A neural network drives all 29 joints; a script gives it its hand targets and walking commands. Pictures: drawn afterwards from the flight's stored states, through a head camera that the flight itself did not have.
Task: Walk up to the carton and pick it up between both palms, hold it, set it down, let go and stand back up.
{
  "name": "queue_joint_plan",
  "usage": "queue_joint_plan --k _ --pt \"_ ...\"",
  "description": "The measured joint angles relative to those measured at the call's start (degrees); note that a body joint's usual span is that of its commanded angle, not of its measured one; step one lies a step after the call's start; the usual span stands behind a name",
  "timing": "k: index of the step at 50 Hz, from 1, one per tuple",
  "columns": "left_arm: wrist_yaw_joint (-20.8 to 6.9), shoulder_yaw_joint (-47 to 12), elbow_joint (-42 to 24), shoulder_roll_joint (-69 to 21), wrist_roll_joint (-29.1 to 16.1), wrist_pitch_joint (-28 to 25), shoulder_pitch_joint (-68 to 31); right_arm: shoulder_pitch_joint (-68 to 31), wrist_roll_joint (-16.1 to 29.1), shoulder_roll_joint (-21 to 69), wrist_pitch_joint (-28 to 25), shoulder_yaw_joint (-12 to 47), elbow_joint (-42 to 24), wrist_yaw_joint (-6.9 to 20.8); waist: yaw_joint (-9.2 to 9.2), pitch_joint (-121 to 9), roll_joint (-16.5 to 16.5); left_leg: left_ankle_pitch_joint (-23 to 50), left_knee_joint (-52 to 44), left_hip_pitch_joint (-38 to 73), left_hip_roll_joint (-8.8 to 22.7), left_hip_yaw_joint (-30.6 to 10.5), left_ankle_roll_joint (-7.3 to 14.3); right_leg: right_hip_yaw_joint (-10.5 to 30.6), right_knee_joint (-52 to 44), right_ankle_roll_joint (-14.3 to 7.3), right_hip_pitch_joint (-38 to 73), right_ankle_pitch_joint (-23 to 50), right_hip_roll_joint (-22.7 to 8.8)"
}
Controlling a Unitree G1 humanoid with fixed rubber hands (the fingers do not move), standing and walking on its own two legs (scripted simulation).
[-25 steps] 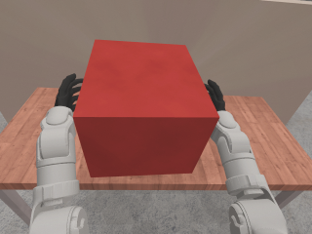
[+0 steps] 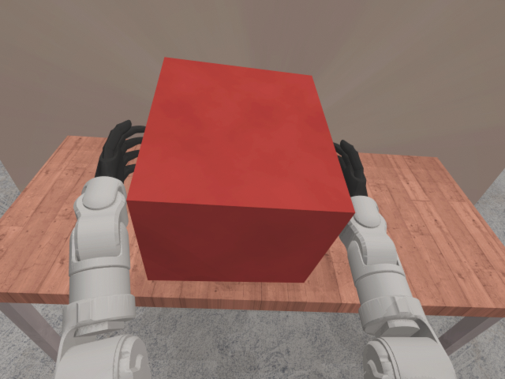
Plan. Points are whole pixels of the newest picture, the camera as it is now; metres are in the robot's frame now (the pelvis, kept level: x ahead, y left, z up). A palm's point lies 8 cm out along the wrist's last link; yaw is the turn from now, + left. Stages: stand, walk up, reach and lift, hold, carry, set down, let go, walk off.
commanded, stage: set down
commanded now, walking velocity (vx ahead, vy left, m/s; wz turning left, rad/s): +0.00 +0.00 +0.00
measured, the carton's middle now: (235, 171) +0.44 +0.01 +0.13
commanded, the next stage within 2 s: none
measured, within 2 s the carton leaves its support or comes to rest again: neither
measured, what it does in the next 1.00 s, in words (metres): stands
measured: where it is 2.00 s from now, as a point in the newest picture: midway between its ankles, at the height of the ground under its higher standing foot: outside the picture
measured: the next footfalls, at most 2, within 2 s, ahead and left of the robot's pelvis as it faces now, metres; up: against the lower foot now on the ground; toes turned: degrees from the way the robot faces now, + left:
none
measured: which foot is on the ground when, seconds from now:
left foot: down 0.00-1.00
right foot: down 0.00-1.00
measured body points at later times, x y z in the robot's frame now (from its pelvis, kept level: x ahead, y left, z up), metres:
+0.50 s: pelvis +0.01 +0.00 +0.00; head +0.01 +0.03 +0.45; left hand +0.41 +0.18 +0.14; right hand +0.39 -0.18 +0.13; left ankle +0.00 +0.13 -0.75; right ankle +0.00 -0.12 -0.75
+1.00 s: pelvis +0.02 +0.00 +0.00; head +0.04 +0.02 +0.45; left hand +0.44 +0.18 +0.11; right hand +0.41 -0.19 +0.10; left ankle +0.00 +0.13 -0.75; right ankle +0.00 -0.12 -0.75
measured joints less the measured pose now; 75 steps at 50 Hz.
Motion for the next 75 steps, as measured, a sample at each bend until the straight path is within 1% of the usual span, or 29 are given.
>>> queue_joint_plan --k 3,10,13,17,23,28,34,38,43,50,58,66,75 --pt "0.40 -1.05 0.34 0.28 -0.83 -1.81 1.11 1.51 -0.28 0.21 -2.72 0.19 0.48 -0.32 0.36 0.77 -0.13 -0.30 0.44 -0.65 0.11 -0.29 -0.13 -0.41 -0.24 -0.06 -0.19 -0.08 0.10" --pt "3.25 -4.75 1.56 1.54 -3.64 -5.82 2.48 3.19 0.98 -0.93 -7.17 1.48 0.56 -1.55 0.34 0.70 -0.19 -1.01 1.66 -3.01 0.32 -0.81 -0.29 -1.18 -1.09 -0.07 -1.34 0.10 0.34" --pt "3.90 -5.39 2.85 1.75 -4.02 -6.78 2.11 2.91 1.50 -1.52 -7.88 1.73 1.39 -1.72 0.11 0.17 -0.25 -1.22 1.79 -3.34 0.36 -0.72 -0.23 -1.18 -1.36 -0.01 -1.49 0.13 0.36" --pt "4.07 -5.22 4.79 1.58 -3.63 -7.15 1.17 2.16 1.84 -2.06 -8.05 1.83 3.06 -1.75 -0.06 -0.14 -0.37 -1.36 1.66 -3.07 0.35 -0.32 -0.10 -0.90 -1.48 0.10 -1.35 0.09 0.32" --pt "3.98 -4.32 7.60 0.98 -2.72 -7.76 0.02 1.14 1.34 -2.33 -8.50 1.25 5.78 -1.36 0.43 0.29 -0.29 -1.29 1.43 -2.75 0.33 0.40 0.08 -0.36 -1.47 0.23 -1.35 0.23 0.22" --pt "4.16 -3.69 11.02 0.89 -2.74 -9.69 -1.22 0.13 -0.53 -1.75 -9.88 -0.82 8.25 -0.57 1.34 0.35 -0.03 -0.93 1.26 -3.58 0.33 0.77 0.13 -0.17 -1.41 0.23 -2.37 0.55 0.17" --pt "4.69 -3.39 17.74 1.54 -3.07 -13.28 -4.11 -1.97 -4.30 -0.82 -12.30 -4.84 12.42 0.84 2.28 -0.35 0.21 -0.31 0.67 -5.01 0.32 0.88 0.07 -0.33 -1.49 0.14 -4.01 0.87 0.09" --pt "5.01 -3.15 22.05 2.01 -3.07 -15.64 -6.05 -3.21 -6.42 -0.26 -13.81 -7.28 14.86 1.19 2.45 -0.83 0.30 -0.14 0.35 -5.71 0.42 0.91 -0.02 -0.49 -1.76 0.08 -4.69 0.98 0.15" --pt "5.03 -2.65 25.99 2.28 -2.82 -18.39 -7.55 -3.97 -7.69 -0.02 -15.33 -8.90 16.69 1.28 2.29 -0.88 0.44 -0.38 0.36 -6.03 0.66 1.06 -0.14 -0.57 -2.23 0.02 -4.80 1.00 0.35" --pt "5.04 -1.82 28.95 2.10 -2.54 -21.28 -7.80 -3.89 -8.32 0.01 -16.59 -9.42 17.71 1.25 2.15 -0.26 0.53 -0.89 0.63 -6.22 0.99 1.63 -0.20 -0.34 -2.44 -0.01 -4.93 0.89 0.58" --pt "5.24 -1.84 31.50 2.47 -3.12 -23.92 -7.87 -3.84 -9.52 0.48 -17.89 -10.45 18.45 1.29 2.59 -0.31 0.63 -0.87 0.80 -7.89 1.13 2.23 -0.16 -0.15 -2.33 -0.01 -6.67 1.06 0.62" --pt "5.35 -1.31 35.78 3.16 -3.31 -26.67 -9.51 -5.04 -12.79 1.39 -19.11 -13.71 20.02 1.80 2.79 -1.06 1.01 -0.49 0.76 -9.81 1.03 2.45 -0.05 -0.30 -2.29 0.06 -8.60 1.36 0.42" --pt "5.27 0.36 40.62 3.33 -2.31 -29.52 -11.66 -6.25 -16.64 2.23 -20.29 -17.95 21.45 2.67 2.44 -1.37 1.18 -0.29 0.71 -11.32 1.04 2.85 0.02 -0.33 -1.97 0.09 -10.32 1.40 0.31"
